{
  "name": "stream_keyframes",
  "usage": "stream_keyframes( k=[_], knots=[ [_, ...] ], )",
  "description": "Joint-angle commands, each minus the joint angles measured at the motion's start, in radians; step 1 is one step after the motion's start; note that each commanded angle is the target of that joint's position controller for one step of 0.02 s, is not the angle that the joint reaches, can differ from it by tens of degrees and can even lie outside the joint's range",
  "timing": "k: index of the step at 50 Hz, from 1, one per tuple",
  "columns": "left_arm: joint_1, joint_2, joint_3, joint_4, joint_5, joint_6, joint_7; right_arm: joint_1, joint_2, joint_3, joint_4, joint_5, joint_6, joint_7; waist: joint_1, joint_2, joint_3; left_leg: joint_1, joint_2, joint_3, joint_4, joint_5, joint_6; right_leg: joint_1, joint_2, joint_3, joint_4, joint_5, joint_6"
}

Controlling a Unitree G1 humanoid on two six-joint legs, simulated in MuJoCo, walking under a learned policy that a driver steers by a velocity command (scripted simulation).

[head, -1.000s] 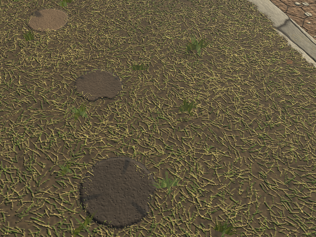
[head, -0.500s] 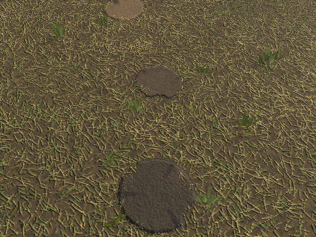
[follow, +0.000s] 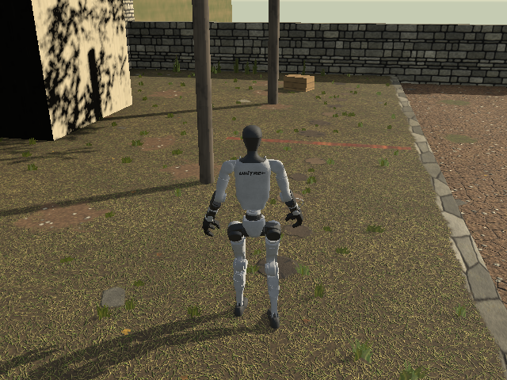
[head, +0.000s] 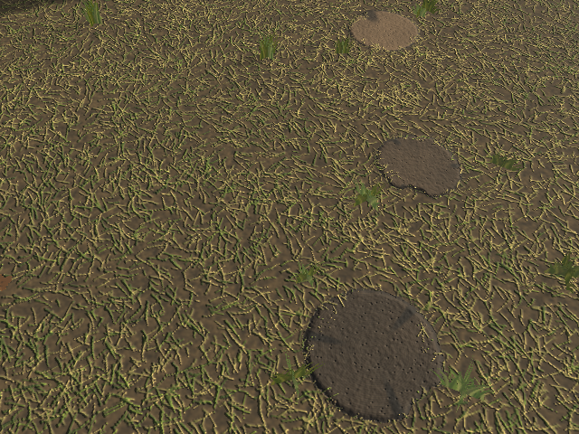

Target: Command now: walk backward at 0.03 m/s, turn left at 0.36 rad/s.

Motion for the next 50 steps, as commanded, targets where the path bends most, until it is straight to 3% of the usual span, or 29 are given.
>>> stream_keyframes(
  k=[1,2,3,4,5,6,7,8,10,12,14,16,18,19,20,21,22,24,34,50],
  knots=[
    [0.134,0.070,0.017,0.001,0.008,-0.018,-0.014,0.020,-0.159,-0.048,-0.043,0.014,0.000,-0.006,0.022,0.154,-0.098,0.093,0.189,-0.287,-0.169,-0.441,0.096,0.088,-0.007,-0.046,-0.229,0.104,-0.056],
    [0.158,0.089,0.020,0.010,0.023,-0.017,-0.013,0.032,-0.145,-0.045,-0.040,0.013,-0.002,-0.007,0.024,0.107,-0.090,0.026,0.134,-0.223,-0.093,-0.464,0.050,0.147,-0.062,-0.015,-0.289,0.108,-0.084],
    [0.173,0.139,0.025,-0.003,0.043,-0.017,-0.010,0.066,-0.113,-0.040,-0.031,0.006,-0.004,-0.003,0.011,-0.077,-0.103,-0.092,0.030,-0.093,0.175,-0.497,-0.002,0.202,-0.266,0.192,-0.351,0.046,-0.146],
    [0.087,0.236,0.040,-0.030,0.074,-0.025,-0.017,-0.002,-0.147,-0.058,-0.083,0.011,-0.022,-0.001,0.001,-0.303,-0.003,-0.202,-0.082,0.034,0.365,-0.524,-0.032,-0.012,-0.453,0.453,-0.446,0.091,-0.294],
    [0.001,0.209,0.033,-0.067,0.085,-0.039,-0.009,-0.010,-0.201,-0.076,-0.062,0.006,-0.030,-0.002,-0.007,-0.239,0.026,-0.174,-0.025,-0.037,0.549,-0.467,-0.047,-0.091,-0.444,0.434,-0.462,0.034,-0.315],
    [-0.080,0.148,0.016,-0.085,0.061,-0.047,0.002,0.043,-0.199,-0.081,-0.022,0.002,-0.027,0.002,-0.044,-0.193,0.034,-0.160,-0.040,-0.046,0.639,-0.385,-0.052,-0.087,-0.364,0.323,-0.450,0.044,-0.257],
    [-0.114,0.104,-0.001,-0.097,0.040,-0.050,0.009,0.089,-0.156,-0.072,0.017,-0.007,-0.017,0.000,-0.057,-0.174,0.028,-0.146,-0.042,-0.032,0.703,-0.340,-0.069,-0.064,-0.304,0.241,-0.429,0.078,-0.213],
    [-0.115,0.073,-0.014,-0.096,0.027,-0.052,0.011,0.114,-0.130,-0.064,0.031,-0.013,-0.011,-0.001,-0.052,-0.166,0.036,-0.152,-0.036,-0.035,0.745,-0.308,-0.084,-0.040,-0.287,0.206,-0.412,0.141,-0.206],
    [-0.060,0.032,-0.035,-0.080,0.027,-0.051,0.014,0.097,-0.089,-0.049,0.034,-0.006,-0.015,0.001,-0.028,-0.145,0.027,-0.127,-0.011,-0.007,0.690,-0.278,-0.104,0.013,-0.250,0.133,-0.390,0.218,-0.209],
    [0.002,0.041,-0.038,-0.053,0.028,-0.046,0.016,0.036,-0.051,-0.028,0.019,-0.001,-0.022,0.002,0.014,-0.172,0.018,-0.115,0.049,0.043,0.470,-0.267,-0.122,0.121,-0.232,0.113,-0.363,0.243,-0.207],
    [0.037,0.093,-0.029,-0.040,0.026,-0.035,0.014,-0.019,-0.024,-0.008,0.000,-0.003,-0.028,0.009,0.055,-0.205,0.009,-0.009,0.088,0.137,0.272,-0.330,-0.134,0.128,-0.236,0.107,-0.335,0.326,-0.209],
    [0.070,0.133,-0.020,-0.026,0.019,-0.024,0.008,0.007,-0.050,-0.013,0.012,0.007,-0.033,0.011,0.057,-0.200,0.000,0.087,0.068,0.185,0.102,-0.321,-0.128,0.125,-0.247,0.127,-0.282,0.428,-0.213],
    [0.108,0.116,-0.026,-0.005,0.005,-0.032,-0.002,0.074,-0.087,-0.020,0.044,0.001,-0.036,0.007,0.028,-0.154,-0.008,0.241,0.086,0.144,-0.123,-0.027,-0.086,0.093,-0.234,0.122,-0.250,0.547,-0.163],
    [0.113,0.094,-0.036,-0.011,0.021,-0.052,-0.011,0.110,-0.140,-0.029,0.046,-0.004,-0.034,-0.004,0.031,-0.079,-0.065,0.358,0.160,0.062,-0.083,0.227,-0.058,0.050,-0.209,0.093,-0.221,0.536,-0.114],
    [0.153,0.078,-0.038,-0.014,0.035,-0.072,-0.026,0.137,-0.187,-0.041,0.073,-0.002,-0.027,-0.007,0.075,0.051,-0.135,0.425,0.175,0.059,0.036,0.260,-0.001,0.018,-0.129,0.012,-0.227,0.395,-0.072],
    [0.084,0.065,-0.045,-0.011,0.036,-0.076,-0.029,0.131,-0.119,-0.030,0.081,-0.003,-0.024,0.003,0.025,0.051,-0.140,0.365,0.150,0.076,0.042,0.129,0.023,0.056,-0.090,-0.043,-0.208,0.283,-0.033],
    [0.030,0.064,-0.045,-0.014,0.030,-0.071,-0.029,0.113,-0.078,-0.018,0.078,-0.012,-0.025,0.010,0.013,0.034,-0.101,0.311,0.143,0.069,0.023,0.055,0.023,0.050,-0.079,-0.056,-0.191,0.226,-0.017],
    [0.007,0.048,-0.048,-0.010,0.028,-0.050,-0.019,0.070,-0.062,-0.009,0.071,-0.021,-0.033,0.012,0.020,0.044,-0.037,0.233,0.134,0.070,0.009,0.017,0.009,0.039,-0.079,-0.054,-0.184,0.227,-0.016],
    [0.028,0.059,-0.043,0.063,0.026,-0.028,-0.001,0.068,-0.058,0.004,0.108,-0.015,-0.060,0.011,0.028,0.001,-0.004,0.177,0.119,0.075,0.015,-0.042,0.000,0.052,-0.088,-0.045,-0.181,0.227,-0.003],
    [0.065,0.051,-0.049,0.175,0.023,-0.025,0.015,0.072,-0.037,0.016,0.220,-0.010,-0.061,0.010,0.027,-0.015,0.003,0.184,0.093,0.110,0.010,-0.061,-0.005,0.046,-0.088,-0.046,-0.197,0.217,0.000]
  ],
)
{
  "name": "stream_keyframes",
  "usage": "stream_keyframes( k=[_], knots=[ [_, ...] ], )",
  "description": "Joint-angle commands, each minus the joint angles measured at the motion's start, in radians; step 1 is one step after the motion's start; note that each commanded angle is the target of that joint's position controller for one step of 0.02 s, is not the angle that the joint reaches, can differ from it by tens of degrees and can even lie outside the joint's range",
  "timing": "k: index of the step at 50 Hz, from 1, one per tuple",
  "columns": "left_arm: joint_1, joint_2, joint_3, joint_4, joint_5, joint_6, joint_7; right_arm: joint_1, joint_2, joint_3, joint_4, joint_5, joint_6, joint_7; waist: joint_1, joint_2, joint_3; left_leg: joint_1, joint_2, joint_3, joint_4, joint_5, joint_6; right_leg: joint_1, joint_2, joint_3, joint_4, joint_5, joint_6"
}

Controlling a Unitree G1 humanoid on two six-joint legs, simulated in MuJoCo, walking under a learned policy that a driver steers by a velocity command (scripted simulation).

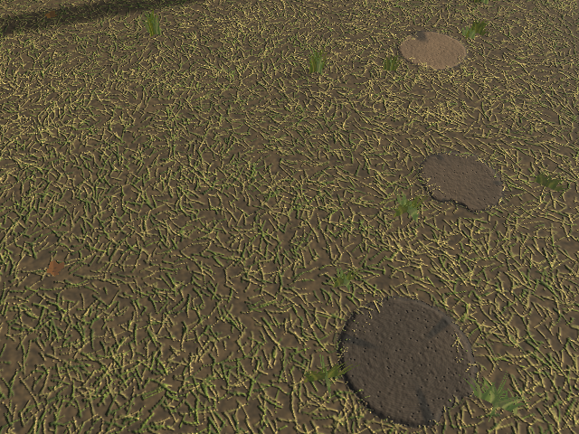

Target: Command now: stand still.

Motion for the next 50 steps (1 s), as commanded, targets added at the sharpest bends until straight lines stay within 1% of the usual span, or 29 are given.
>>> stream_keyframes(
  k=[1,3,5,7,9,11,12,13,14,15,16,18,21,24,26,29,31,32,33,34,35,36,37,38,39,40,44,47,50],
  knots=[
    [0.019,0.107,0.018,-0.018,0.000,-0.008,0.005,0.008,-0.107,-0.021,-0.023,0.001,-0.010,-0.004,-0.004,0.007,-0.016,0.000,0.027,-0.021,-0.099,0.177,0.024,-0.025,0.001,-0.003,-0.083,0.129,-0.012],
    [0.046,0.105,0.019,-0.001,-0.010,-0.006,0.007,0.035,-0.122,-0.028,0.000,0.010,-0.004,-0.008,-0.008,0.017,-0.021,-0.013,0.005,-0.011,-0.104,-0.159,0.045,-0.050,0.035,-0.037,-0.053,-0.136,-0.033],
    [0.029,0.102,0.019,-0.018,-0.016,-0.015,0.008,0.042,-0.138,-0.032,0.001,0.017,-0.009,-0.008,-0.018,0.039,0.069,-0.096,0.039,-0.075,-0.154,-0.457,0.088,-0.149,0.036,-0.024,-0.028,-0.349,-0.068],
    [0.020,0.076,0.013,-0.034,-0.022,-0.046,0.000,0.081,-0.157,-0.039,0.011,0.028,-0.034,-0.001,-0.030,0.098,0.108,-0.083,0.121,-0.202,-0.214,-0.528,0.139,-0.220,0.031,-0.023,0.044,-0.307,-0.082],
    [0.026,0.047,0.009,-0.041,-0.027,-0.077,-0.016,0.110,-0.184,-0.048,0.024,0.032,-0.051,0.007,-0.026,0.176,0.082,-0.046,0.220,-0.366,-0.291,-0.539,0.199,-0.222,0.047,-0.051,0.147,-0.171,-0.091],
    [0.076,0.046,0.011,-0.027,-0.031,-0.096,-0.028,0.048,-0.174,-0.044,0.000,0.034,-0.056,0.012,0.019,0.159,0.084,-0.147,0.215,-0.357,-0.287,-0.470,0.195,-0.081,0.036,-0.031,0.072,-0.142,-0.130],
    [0.166,0.052,0.014,0.004,-0.033,-0.100,-0.031,-0.041,-0.156,-0.036,-0.032,0.035,-0.056,0.014,0.075,0.131,0.087,-0.240,0.159,-0.263,-0.222,-0.387,0.154,0.050,0.018,0.008,-0.043,-0.128,-0.152],
    [0.273,0.115,0.030,0.043,-0.030,-0.106,-0.032,-0.127,-0.098,-0.020,-0.073,0.037,-0.065,0.014,0.114,-0.017,0.090,-0.351,0.045,-0.079,-0.012,-0.251,0.079,0.152,-0.069,0.184,-0.158,-0.211,-0.187],
    [0.375,0.236,0.062,0.071,-0.032,-0.112,-0.039,-0.154,-0.061,-0.013,-0.113,0.036,-0.087,0.013,0.125,-0.273,0.071,-0.513,-0.050,0.068,0.291,-0.158,0.018,0.301,-0.255,0.524,-0.311,-0.199,-0.273],
    [0.382,0.210,0.053,0.064,-0.011,-0.118,-0.045,-0.162,-0.112,-0.024,-0.118,0.043,-0.106,0.013,0.125,-0.242,0.084,-0.656,-0.021,0.011,0.473,-0.270,0.021,0.358,-0.353,0.665,-0.331,-0.061,-0.322],
    [0.347,0.158,0.040,0.049,-0.003,-0.123,-0.047,-0.121,-0.119,-0.028,-0.102,0.048,-0.117,0.020,0.084,-0.151,0.080,-0.705,0.024,-0.021,0.583,-0.224,0.042,0.392,-0.337,0.600,-0.298,0.033,-0.307],
    [0.309,0.125,0.029,0.029,-0.010,-0.119,-0.052,-0.113,-0.108,-0.028,-0.090,0.045,-0.125,0.034,0.059,-0.095,0.067,-0.770,0.083,0.009,0.619,-0.095,0.068,0.421,-0.297,0.443,-0.303,0.180,-0.263],
    [0.301,0.068,0.008,0.018,-0.006,-0.090,-0.038,-0.166,-0.069,-0.022,-0.111,0.032,-0.120,0.058,0.052,-0.110,0.054,-0.662,0.105,0.071,0.468,0.046,0.048,0.334,-0.210,0.238,-0.358,0.340,-0.216],
    [0.265,0.114,0.012,-0.013,-0.003,-0.081,-0.014,-0.281,-0.019,0.002,-0.157,0.030,-0.111,0.070,0.057,-0.108,0.079,-0.435,0.058,0.126,0.190,0.218,0.014,0.125,-0.143,0.108,-0.420,0.304,-0.200],
    [0.291,0.159,0.025,-0.010,-0.013,-0.087,-0.009,-0.316,-0.047,-0.001,-0.177,0.034,-0.104,0.071,0.053,-0.133,0.088,-0.323,0.038,0.127,0.097,0.277,0.015,0.080,-0.170,0.105,-0.460,0.274,-0.205],
    [0.292,0.160,0.035,-0.007,-0.027,-0.087,-0.010,-0.312,-0.109,-0.018,-0.190,0.038,-0.101,0.069,0.013,-0.128,0.093,-0.275,0.034,0.092,0.011,0.281,0.052,0.167,-0.221,0.105,-0.409,0.420,-0.184],
    [0.270,0.174,0.042,-0.016,-0.018,-0.075,-0.013,-0.178,-0.161,-0.046,-0.163,0.035,-0.103,0.061,-0.077,-0.137,-0.012,-0.088,-0.008,0.108,0.006,0.232,0.089,0.201,-0.210,0.081,-0.210,0.780,-0.154],
    [0.257,0.166,0.039,-0.029,-0.009,-0.068,-0.016,-0.011,-0.199,-0.070,-0.114,0.040,-0.100,0.052,-0.157,-0.127,-0.116,0.130,-0.015,0.110,0.000,0.220,0.113,0.135,-0.164,0.056,-0.014,0.832,-0.129],
    [0.257,0.125,0.023,-0.062,0.012,-0.065,-0.018,0.174,-0.268,-0.090,-0.079,0.028,-0.095,0.038,-0.217,-0.025,-0.265,0.442,0.179,-0.103,0.018,0.124,0.166,-0.089,-0.107,0.038,0.299,0.549,-0.101],
    [0.415,-0.055,-0.020,-0.070,-0.008,-0.081,-0.024,0.226,-0.329,-0.094,-0.052,0.007,-0.093,0.050,-0.121,0.295,-0.461,0.684,0.442,-0.607,-0.165,-0.165,0.315,-0.378,0.075,0.047,0.657,-0.207,-0.056],
    [0.341,0.069,0.011,-0.065,-0.044,-0.098,-0.025,0.184,-0.222,-0.068,-0.056,0.010,-0.099,0.054,-0.144,0.219,-0.361,0.558,0.422,-0.703,-0.302,-0.281,0.282,-0.464,0.040,0.150,0.790,-0.239,-0.069],
    [0.228,0.130,0.032,-0.106,-0.066,-0.104,-0.022,0.086,-0.175,-0.054,-0.064,0.017,-0.107,0.052,-0.120,0.163,-0.182,0.401,0.398,-0.527,-0.311,-0.235,0.230,-0.528,-0.009,0.120,0.818,-0.152,-0.086],
    [0.183,0.123,0.034,-0.114,-0.059,-0.103,-0.013,0.005,-0.150,-0.046,-0.072,0.016,-0.114,0.053,-0.085,0.079,-0.111,0.252,0.365,-0.385,-0.327,-0.086,0.208,-0.486,-0.061,0.101,0.787,-0.057,-0.089],
    [0.171,0.106,0.041,-0.112,-0.043,-0.094,-0.007,-0.040,-0.121,-0.041,-0.068,0.007,-0.120,0.057,-0.055,0.058,-0.070,0.140,0.323,-0.264,-0.350,0.028,0.188,-0.435,-0.090,0.100,0.740,-0.002,-0.089],
    [0.199,0.082,0.045,-0.107,-0.040,-0.079,-0.008,-0.063,-0.102,-0.037,-0.057,-0.006,-0.125,0.059,-0.019,0.088,-0.063,0.073,0.289,-0.171,-0.374,0.078,0.173,-0.371,-0.116,0.109,0.709,0.031,-0.090],
    [0.210,0.061,0.046,-0.107,-0.042,-0.066,-0.010,-0.071,-0.088,-0.037,-0.047,-0.008,-0.128,0.059,-0.004,0.098,-0.054,0.038,0.272,-0.118,-0.398,0.101,0.174,-0.345,-0.123,0.104,0.687,0.036,-0.091],
    [0.115,0.058,0.057,-0.172,-0.031,-0.033,-0.009,-0.048,-0.126,-0.050,-0.011,-0.007,-0.139,0.043,0.009,0.055,0.016,0.005,0.284,0.010,-0.461,0.182,0.203,-0.460,-0.137,0.113,0.601,0.125,-0.076],
    [0.032,0.061,0.058,-0.213,-0.026,-0.044,-0.026,-0.021,-0.152,-0.056,-0.001,-0.011,-0.132,0.024,-0.007,0.030,0.029,0.057,0.273,0.098,-0.466,0.244,0.197,-0.521,-0.126,0.107,0.441,0.277,-0.061],
    [-0.091,0.044,0.044,-0.259,-0.021,-0.054,-0.053,0.018,-0.181,-0.061,0.003,-0.004,-0.121,0.013,-0.052,0.006,0.048,0.096,0.264,0.185,-0.463,0.293,0.181,-0.505,-0.113,0.024,0.272,0.373,-0.060]
  ],
)
Over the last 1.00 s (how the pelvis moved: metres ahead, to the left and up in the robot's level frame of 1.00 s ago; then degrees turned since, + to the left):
-0.04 0.01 0.00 3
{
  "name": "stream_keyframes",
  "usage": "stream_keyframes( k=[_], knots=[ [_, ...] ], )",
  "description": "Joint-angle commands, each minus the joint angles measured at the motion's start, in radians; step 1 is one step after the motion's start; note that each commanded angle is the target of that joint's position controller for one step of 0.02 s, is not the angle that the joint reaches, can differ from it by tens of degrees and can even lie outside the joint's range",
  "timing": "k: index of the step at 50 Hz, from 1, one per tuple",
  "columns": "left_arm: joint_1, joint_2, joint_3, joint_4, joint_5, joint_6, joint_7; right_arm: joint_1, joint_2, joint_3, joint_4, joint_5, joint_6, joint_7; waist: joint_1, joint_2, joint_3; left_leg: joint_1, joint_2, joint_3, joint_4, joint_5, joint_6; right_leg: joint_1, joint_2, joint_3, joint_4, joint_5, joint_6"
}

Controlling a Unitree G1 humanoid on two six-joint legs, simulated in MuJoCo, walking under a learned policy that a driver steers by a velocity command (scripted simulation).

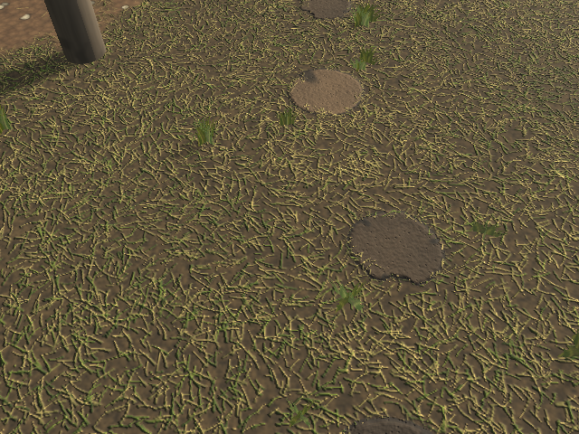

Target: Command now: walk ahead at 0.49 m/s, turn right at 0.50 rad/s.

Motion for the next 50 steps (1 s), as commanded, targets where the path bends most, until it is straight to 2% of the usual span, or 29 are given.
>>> stream_keyframes(
  k=[1,4,6,8,9,10,11,12,13,14,15,16,17,20,25,28,31,33,34,35,36,37,38,39,40,42,44,47,50],
  knots=[
    [-0.087,0.007,-0.013,-0.087,0.005,-0.013,-0.027,-0.060,-0.157,-0.028,-0.075,0.008,-0.008,-0.015,0.004,0.034,0.090,-0.083,0.302,-0.069,-0.129,0.226,0.135,0.014,-0.009,-0.049,-0.134,0.093,-0.001],
    [-0.171,0.009,-0.019,-0.145,0.001,-0.013,-0.049,0.001,-0.175,-0.035,-0.060,0.022,0.016,-0.015,-0.025,0.036,0.104,0.046,0.331,-0.036,-0.073,0.284,0.122,-0.022,0.006,-0.089,-0.221,0.031,-0.024],
    [-0.178,0.030,-0.012,-0.177,-0.001,-0.011,-0.061,0.001,-0.195,-0.042,-0.063,0.029,0.034,-0.014,-0.008,0.059,0.086,0.106,0.345,-0.010,0.006,0.474,0.104,0.018,0.043,-0.132,-0.252,-0.063,-0.052],
    [-0.084,0.079,0.014,-0.179,-0.004,-0.005,-0.064,-0.023,-0.225,-0.050,-0.078,0.031,0.051,-0.019,0.062,0.110,-0.002,0.125,0.340,0.020,0.198,0.837,0.079,0.185,0.123,-0.193,-0.248,-0.162,-0.094],
    [0.055,0.124,0.040,-0.151,-0.008,-0.004,-0.061,-0.041,-0.228,-0.050,-0.087,0.034,0.060,-0.022,0.144,0.111,-0.076,0.079,0.315,0.043,0.389,0.918,0.055,0.372,0.175,-0.211,-0.293,-0.145,-0.127],
    [0.234,0.200,0.081,-0.105,-0.008,0.003,-0.042,-0.040,-0.212,-0.041,-0.101,0.027,0.059,-0.026,0.226,0.065,-0.169,-0.111,0.277,0.047,0.659,0.766,0.011,0.677,0.171,-0.132,-0.330,-0.113,-0.172],
    [0.269,0.325,0.107,-0.095,-0.012,0.008,-0.024,0.038,-0.065,0.002,-0.155,-0.009,0.037,-0.014,0.138,-0.201,-0.245,-0.563,0.114,0.022,1.041,-0.080,-0.056,1.027,-0.098,0.378,-0.380,-0.220,-0.324],
    [0.281,0.294,0.088,-0.139,0.004,-0.008,-0.028,-0.007,-0.088,0.011,-0.184,0.022,-0.014,0.000,0.153,-0.158,-0.421,-0.731,0.001,-0.245,1.223,-0.384,-0.057,1.152,-0.233,0.814,-0.577,-0.339,-0.440],
    [0.262,0.216,0.066,-0.129,0.016,-0.021,-0.033,-0.137,-0.156,-0.009,-0.217,0.062,-0.041,0.011,0.189,-0.076,-0.308,-0.836,0.059,-0.307,1.225,-0.295,-0.028,1.107,-0.201,0.683,-0.615,-0.279,-0.366],
    [0.209,0.181,0.056,-0.133,0.011,-0.030,-0.032,-0.160,-0.145,-0.003,-0.227,0.062,-0.055,0.010,0.153,-0.033,-0.201,-0.833,0.106,-0.301,1.143,-0.206,-0.006,0.967,-0.158,0.530,-0.605,-0.191,-0.326],
    [0.126,0.146,0.046,-0.150,0.009,-0.033,-0.031,-0.153,-0.142,-0.006,-0.210,0.039,-0.056,0.002,0.101,0.036,-0.136,-0.763,0.146,-0.300,1.049,-0.148,-0.008,0.810,-0.113,0.416,-0.607,-0.089,-0.291],
    [0.072,0.113,0.033,-0.170,0.017,-0.034,-0.028,-0.133,-0.157,-0.017,-0.201,0.026,-0.044,-0.001,0.062,0.027,-0.104,-0.682,0.172,-0.304,0.983,-0.113,-0.013,0.697,-0.078,0.339,-0.626,0.005,-0.272],
    [0.052,0.109,0.030,-0.182,0.023,-0.035,-0.026,-0.117,-0.157,-0.021,-0.201,0.021,-0.028,0.002,0.039,0.013,-0.093,-0.631,0.178,-0.305,0.949,-0.094,-0.023,0.630,-0.062,0.315,-0.649,0.044,-0.271],
    [0.081,0.145,0.040,-0.178,0.010,-0.041,-0.009,-0.145,-0.116,-0.014,-0.223,-0.001,0.002,0.000,0.030,0.023,-0.059,-0.611,0.164,-0.275,0.808,-0.018,-0.075,0.525,-0.030,0.232,-0.681,0.145,-0.278],
    [0.148,0.164,0.046,-0.166,0.004,-0.027,0.014,-0.337,-0.078,0.004,-0.283,0.007,-0.002,0.007,0.099,-0.039,-0.010,-0.556,0.089,-0.255,0.418,0.290,-0.100,0.462,0.046,0.161,-0.669,-0.001,-0.204],
    [0.193,0.163,0.046,-0.147,0.000,-0.024,0.014,-0.392,-0.095,0.001,-0.309,0.021,-0.012,0.018,0.123,-0.062,-0.007,-0.517,0.067,-0.265,0.327,0.336,-0.088,0.497,0.017,0.209,-0.636,-0.064,-0.186],
    [0.217,0.142,0.040,-0.129,0.003,-0.018,0.021,-0.383,-0.126,-0.008,-0.311,0.018,-0.027,0.033,0.118,-0.079,-0.009,-0.512,0.074,-0.278,0.277,0.269,-0.051,0.608,-0.036,0.270,-0.561,-0.054,-0.174],
    [0.206,0.143,0.040,-0.126,0.008,-0.009,0.022,-0.320,-0.142,-0.018,-0.297,0.017,-0.036,0.035,0.081,-0.107,-0.018,-0.439,0.061,-0.248,0.249,0.185,-0.014,0.646,-0.044,0.287,-0.497,0.054,-0.156],
    [0.198,0.125,0.032,-0.131,0.011,-0.006,0.020,-0.231,-0.166,-0.032,-0.271,0.010,-0.040,0.030,0.037,-0.101,-0.065,-0.312,0.049,-0.228,0.220,0.181,0.015,0.644,0.002,0.261,-0.397,0.175,-0.134],
    [0.188,0.088,0.015,-0.148,0.021,-0.007,0.017,-0.093,-0.206,-0.045,-0.254,-0.003,-0.043,0.025,-0.028,-0.051,-0.192,-0.079,0.159,-0.329,0.259,0.193,0.076,0.554,0.054,0.210,-0.174,0.133,-0.101],
    [0.324,0.033,-0.003,-0.154,0.002,-0.017,0.016,0.049,-0.294,-0.071,-0.223,-0.015,-0.034,0.023,-0.009,0.206,-0.345,0.300,0.369,-0.726,0.225,0.040,0.239,0.211,0.196,0.095,0.189,-0.165,-0.015],
    [0.348,0.064,-0.006,-0.146,-0.011,-0.026,0.018,0.092,-0.241,-0.062,-0.192,0.017,-0.027,0.037,-0.017,0.323,-0.342,0.358,0.443,-1.009,0.082,-0.205,0.282,0.011,0.217,0.117,0.355,-0.557,0.000],
    [0.245,0.142,0.012,-0.153,-0.021,-0.028,0.016,0.040,-0.171,-0.041,-0.203,0.033,-0.023,0.036,-0.034,0.199,-0.187,0.247,0.418,-0.916,0.062,-0.314,0.237,-0.076,0.163,0.141,0.427,-0.494,-0.006],
    [0.155,0.148,0.011,-0.173,-0.010,-0.029,0.017,-0.022,-0.143,-0.030,-0.218,0.024,-0.013,0.033,-0.025,0.114,-0.101,0.118,0.379,-0.777,0.053,-0.256,0.202,-0.070,0.118,0.095,0.415,-0.416,-0.010],
    [0.098,0.136,0.010,-0.190,0.008,-0.032,0.014,-0.065,-0.121,-0.021,-0.218,0.015,-0.006,0.032,-0.003,0.080,-0.030,-0.007,0.336,-0.679,0.025,-0.152,0.194,-0.051,0.084,0.067,0.349,-0.357,-0.011],
    [0.109,0.106,0.010,-0.189,0.015,-0.031,0.008,-0.093,-0.097,-0.009,-0.216,0.003,-0.009,0.029,0.040,0.118,-0.015,-0.117,0.276,-0.565,-0.017,0.003,0.178,0.039,0.033,0.046,0.249,-0.289,-0.009],
    [0.115,0.071,0.001,-0.188,0.014,-0.027,0.006,-0.073,-0.114,-0.012,-0.200,0.013,-0.014,0.027,0.047,0.130,-0.022,-0.140,0.263,-0.493,-0.045,0.119,0.194,0.053,0.022,0.017,0.183,-0.265,0.004],
    [0.028,0.049,-0.012,-0.221,0.022,-0.032,0.007,-0.042,-0.157,-0.022,-0.180,0.023,-0.011,0.018,0.029,0.100,-0.010,-0.128,0.258,-0.409,-0.071,0.253,0.199,0.024,0.011,-0.009,0.010,-0.143,0.027],
    [-0.075,0.027,-0.022,-0.245,0.019,-0.042,-0.003,0.004,-0.166,-0.021,-0.160,0.035,0.002,0.013,-0.009,0.099,0.005,-0.132,0.218,-0.333,-0.068,0.292,0.167,0.080,0.036,-0.040,-0.187,0.018,0.033]
  ],
)
Over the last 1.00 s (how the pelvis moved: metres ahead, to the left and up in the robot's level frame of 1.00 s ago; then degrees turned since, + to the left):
0.39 0.02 0.01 -11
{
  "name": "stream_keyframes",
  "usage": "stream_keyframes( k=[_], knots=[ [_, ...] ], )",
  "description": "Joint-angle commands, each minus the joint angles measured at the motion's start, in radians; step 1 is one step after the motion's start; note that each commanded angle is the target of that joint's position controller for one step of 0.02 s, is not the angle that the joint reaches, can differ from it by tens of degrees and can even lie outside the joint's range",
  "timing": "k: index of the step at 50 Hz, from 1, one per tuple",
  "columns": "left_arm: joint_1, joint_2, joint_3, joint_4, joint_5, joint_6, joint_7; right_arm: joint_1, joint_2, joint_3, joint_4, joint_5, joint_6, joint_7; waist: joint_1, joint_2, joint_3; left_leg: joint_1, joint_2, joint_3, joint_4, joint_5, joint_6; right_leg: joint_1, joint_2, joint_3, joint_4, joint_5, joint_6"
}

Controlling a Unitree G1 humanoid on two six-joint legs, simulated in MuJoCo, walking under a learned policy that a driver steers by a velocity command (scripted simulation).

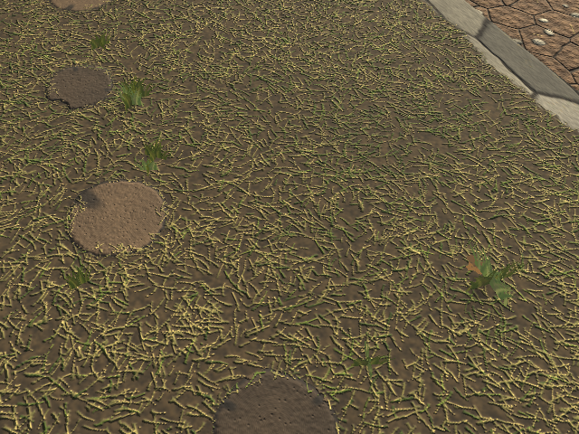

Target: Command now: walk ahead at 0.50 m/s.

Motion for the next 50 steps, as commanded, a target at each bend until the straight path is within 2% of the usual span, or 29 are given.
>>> stream_keyframes(
  k=[1,4,6,8,9,10,11,12,13,15,16,18,19,23,26,31,33,34,35,36,37,38,39,40,41,42,45,48,50],
  knots=[
    [-0.106,0.023,-0.001,-0.091,-0.003,-0.023,-0.009,-0.018,-0.172,-0.034,-0.055,0.014,-0.006,-0.008,0.001,0.109,0.015,-0.030,0.224,-0.140,-0.105,0.261,0.146,0.052,0.025,-0.031,-0.174,0.152,0.012],
    [-0.186,0.032,0.002,-0.118,-0.013,-0.034,-0.026,0.043,-0.181,-0.034,-0.033,0.019,0.011,-0.012,-0.021,0.115,0.034,0.012,0.251,-0.178,-0.066,0.247,0.142,0.085,0.059,-0.032,-0.267,0.166,0.013],
    [-0.200,0.055,0.010,-0.128,-0.015,-0.044,-0.035,0.051,-0.192,-0.037,-0.028,0.021,0.023,-0.018,-0.004,0.127,0.033,0.056,0.278,-0.220,-0.021,0.245,0.127,0.116,0.070,-0.018,-0.322,0.117,-0.002],
    [-0.121,0.090,0.027,-0.110,-0.013,-0.052,-0.034,0.029,-0.211,-0.044,-0.029,0.021,0.032,-0.024,0.059,0.144,-0.004,0.060,0.279,-0.230,0.067,0.341,0.101,0.259,0.089,-0.030,-0.375,0.074,-0.029],
    [-0.003,0.129,0.048,-0.076,-0.007,-0.053,-0.025,0.022,-0.197,-0.038,-0.034,0.017,0.032,-0.024,0.119,0.131,-0.080,0.019,0.230,-0.197,0.197,0.430,0.075,0.447,0.093,-0.040,-0.394,0.079,-0.058],
    [0.167,0.189,0.068,-0.052,0.013,-0.052,-0.013,-0.003,-0.146,-0.019,-0.063,0.000,0.027,-0.022,0.201,0.083,-0.222,-0.140,0.174,-0.160,0.448,0.301,0.038,0.731,-0.042,0.074,-0.337,0.104,-0.119],
    [0.265,0.276,0.089,-0.034,0.028,-0.038,-0.008,0.113,-0.037,0.014,-0.089,0.002,0.010,-0.021,0.178,-0.172,-0.387,-0.510,0.039,-0.059,0.818,-0.160,-0.033,1.097,-0.308,0.460,-0.365,0.004,-0.257],
    [0.284,0.199,0.071,-0.026,0.020,-0.030,-0.009,0.106,-0.100,0.001,-0.081,0.024,-0.001,-0.019,0.192,-0.207,-0.420,-0.626,0.051,-0.150,0.978,-0.391,-0.038,1.071,-0.339,0.643,-0.467,-0.137,-0.287],
    [0.227,0.147,0.052,-0.023,0.010,-0.028,-0.007,0.030,-0.169,-0.022,-0.098,0.041,0.001,-0.019,0.188,-0.134,-0.254,-0.690,0.097,-0.154,1.032,-0.322,-0.036,0.947,-0.300,0.498,-0.493,-0.165,-0.245],
    [0.111,0.085,0.031,-0.016,0.009,-0.030,-0.012,-0.054,-0.151,-0.026,-0.117,0.023,0.015,-0.022,0.134,-0.058,-0.093,-0.647,0.160,-0.120,0.972,-0.190,-0.042,0.696,-0.216,0.286,-0.564,-0.077,-0.206],
    [0.070,0.066,0.026,-0.012,0.013,-0.037,-0.015,-0.046,-0.136,-0.031,-0.115,0.019,0.029,-0.021,0.100,-0.075,-0.054,-0.595,0.185,-0.127,0.935,-0.150,-0.044,0.605,-0.186,0.209,-0.606,-0.038,-0.193],
    [0.029,0.071,0.034,0.003,0.014,-0.050,-0.016,-0.034,-0.090,-0.025,-0.120,0.022,0.055,-0.017,0.065,-0.071,-0.019,-0.540,0.198,-0.118,0.906,-0.108,-0.056,0.507,-0.175,0.115,-0.667,0.034,-0.198],
    [0.023,0.081,0.039,0.012,0.014,-0.056,-0.014,-0.045,-0.083,-0.026,-0.130,0.020,0.063,-0.017,0.057,-0.056,-0.005,-0.549,0.200,-0.121,0.886,-0.079,-0.062,0.492,-0.177,0.074,-0.685,0.075,-0.202],
    [0.040,0.120,0.055,0.048,0.017,-0.057,-0.001,-0.131,-0.069,-0.021,-0.168,0.011,0.066,-0.003,0.068,-0.014,0.017,-0.576,0.201,-0.113,0.688,0.114,-0.069,0.520,-0.162,-0.073,-0.705,0.151,-0.192],
    [0.069,0.152,0.065,0.067,0.009,-0.047,0.007,-0.238,-0.057,-0.012,-0.201,0.010,0.058,0.019,0.108,0.002,0.042,-0.538,0.183,-0.059,0.520,0.219,-0.053,0.544,-0.157,-0.158,-0.705,0.154,-0.169],
    [0.124,0.197,0.083,0.106,-0.019,-0.017,0.009,-0.347,-0.086,-0.019,-0.268,0.010,0.064,0.040,0.130,-0.002,0.073,-0.554,0.154,0.000,0.399,0.096,0.003,0.701,-0.205,-0.208,-0.629,0.227,-0.134],
    [0.113,0.228,0.091,0.107,-0.027,-0.002,0.012,-0.297,-0.118,-0.037,-0.274,0.008,0.069,0.041,0.085,-0.030,0.017,-0.435,0.089,0.063,0.388,-0.009,0.044,0.732,-0.200,-0.243,-0.482,0.545,-0.110],
    [0.097,0.231,0.090,0.104,-0.033,0.008,0.014,-0.178,-0.150,-0.059,-0.247,0.011,0.071,0.038,0.012,-0.024,-0.050,-0.273,0.035,0.097,0.344,0.001,0.072,0.706,-0.172,-0.277,-0.310,0.679,-0.087],
    [0.113,0.201,0.077,0.100,-0.026,0.010,0.017,-0.004,-0.219,-0.097,-0.197,0.015,0.076,0.024,-0.064,0.009,-0.144,0.001,-0.006,0.082,0.313,0.045,0.110,0.578,-0.126,-0.303,-0.069,0.634,-0.047],
    [0.150,0.107,0.045,0.062,0.017,0.002,0.018,0.084,-0.335,-0.128,-0.181,0.021,0.083,0.002,-0.050,0.223,-0.212,0.296,0.222,-0.309,0.272,0.037,0.213,0.223,-0.035,-0.306,0.298,0.050,0.017],
    [0.170,0.054,0.017,0.017,0.013,-0.034,0.009,0.043,-0.373,-0.119,-0.226,0.015,0.064,0.011,0.012,0.317,-0.373,0.480,0.398,-0.862,0.080,-0.167,0.386,-0.052,0.143,-0.068,0.541,-0.500,0.047],
    [0.048,0.152,0.038,0.001,-0.028,-0.060,-0.002,0.042,-0.275,-0.092,-0.228,0.011,0.048,0.021,-0.051,0.169,-0.321,0.461,0.387,-0.797,0.017,-0.187,0.328,-0.163,0.089,0.042,0.577,-0.436,0.026],
    [0.008,0.153,0.035,-0.013,-0.040,-0.074,-0.006,0.015,-0.233,-0.080,-0.220,0.010,0.037,0.021,-0.033,0.155,-0.202,0.348,0.353,-0.650,0.025,-0.133,0.291,-0.193,0.050,0.027,0.521,-0.349,0.001],
    [0.010,0.142,0.034,0.001,-0.017,-0.079,0.003,-0.052,-0.203,-0.070,-0.228,0.011,0.034,0.018,0.014,0.073,-0.134,0.202,0.307,-0.540,0.032,-0.037,0.253,-0.135,0.006,0.028,0.434,-0.275,-0.004],
    [0.019,0.154,0.043,0.010,0.006,-0.074,0.010,-0.109,-0.168,-0.059,-0.242,0.005,0.034,0.014,0.052,0.082,-0.096,0.083,0.273,-0.457,0.023,0.075,0.234,-0.060,-0.019,0.031,0.353,-0.229,0.000],
    [0.034,0.156,0.046,0.013,0.010,-0.061,0.007,-0.138,-0.157,-0.053,-0.259,-0.006,0.034,0.009,0.079,0.102,-0.085,0.009,0.253,-0.424,0.001,0.137,0.232,0.002,-0.029,0.035,0.324,-0.197,0.006],
    [0.024,0.117,0.039,0.006,0.021,-0.035,0.006,-0.126,-0.179,-0.060,-0.255,-0.002,0.027,-0.007,0.091,0.085,-0.068,-0.085,0.222,-0.345,-0.032,0.271,0.245,0.040,-0.009,0.010,0.202,-0.124,0.045],
    [-0.088,0.082,0.023,-0.024,0.021,-0.032,0.004,-0.084,-0.194,-0.066,-0.236,0.007,0.031,-0.025,0.055,0.097,-0.031,-0.118,0.177,-0.285,-0.033,0.237,0.207,0.042,0.024,0.005,-0.022,0.063,0.071],
    [-0.158,0.069,0.015,-0.040,0.013,-0.038,-0.006,-0.059,-0.196,-0.067,-0.226,0.011,0.036,-0.032,0.026,0.120,-0.016,-0.137,0.155,-0.274,-0.025,0.160,0.180,0.091,0.058,0.001,-0.166,0.169,0.072]
  ],
)
Over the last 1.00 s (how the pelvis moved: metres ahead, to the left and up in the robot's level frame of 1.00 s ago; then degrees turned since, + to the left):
0.57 -0.11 0.00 -24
